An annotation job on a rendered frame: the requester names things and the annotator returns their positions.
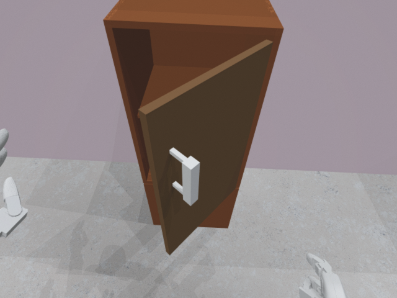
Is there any left robot hand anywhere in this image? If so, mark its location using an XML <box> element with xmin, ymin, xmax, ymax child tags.
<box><xmin>0</xmin><ymin>129</ymin><xmax>28</xmax><ymax>238</ymax></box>

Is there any cupboard door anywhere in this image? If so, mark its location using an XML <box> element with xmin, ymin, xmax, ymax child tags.
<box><xmin>138</xmin><ymin>40</ymin><xmax>273</xmax><ymax>255</ymax></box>

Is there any right robot hand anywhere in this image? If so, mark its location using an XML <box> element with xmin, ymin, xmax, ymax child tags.
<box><xmin>299</xmin><ymin>253</ymin><xmax>347</xmax><ymax>298</ymax></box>

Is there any handle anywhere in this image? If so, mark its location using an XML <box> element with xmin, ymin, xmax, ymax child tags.
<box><xmin>169</xmin><ymin>147</ymin><xmax>200</xmax><ymax>206</ymax></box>

